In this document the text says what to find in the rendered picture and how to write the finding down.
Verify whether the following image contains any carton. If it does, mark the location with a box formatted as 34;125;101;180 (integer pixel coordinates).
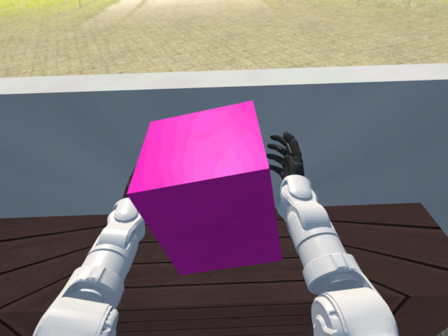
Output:
127;101;282;275

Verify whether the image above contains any robot left upper arm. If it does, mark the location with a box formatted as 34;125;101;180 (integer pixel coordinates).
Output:
38;297;119;336

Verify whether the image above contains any pedestal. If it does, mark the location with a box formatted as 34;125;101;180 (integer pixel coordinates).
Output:
0;203;448;336

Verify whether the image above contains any robot left hand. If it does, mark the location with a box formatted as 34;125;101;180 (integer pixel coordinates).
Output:
122;166;136;199

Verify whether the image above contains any right robot forearm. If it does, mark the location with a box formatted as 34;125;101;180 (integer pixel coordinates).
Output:
276;174;399;336

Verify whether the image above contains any robot right upper arm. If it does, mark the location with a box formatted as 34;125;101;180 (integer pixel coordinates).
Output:
311;287;398;336

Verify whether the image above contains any left robot forearm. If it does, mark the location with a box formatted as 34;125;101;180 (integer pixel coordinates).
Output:
32;197;146;336

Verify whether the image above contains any robot right hand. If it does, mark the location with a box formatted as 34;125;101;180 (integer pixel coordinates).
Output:
266;131;305;180

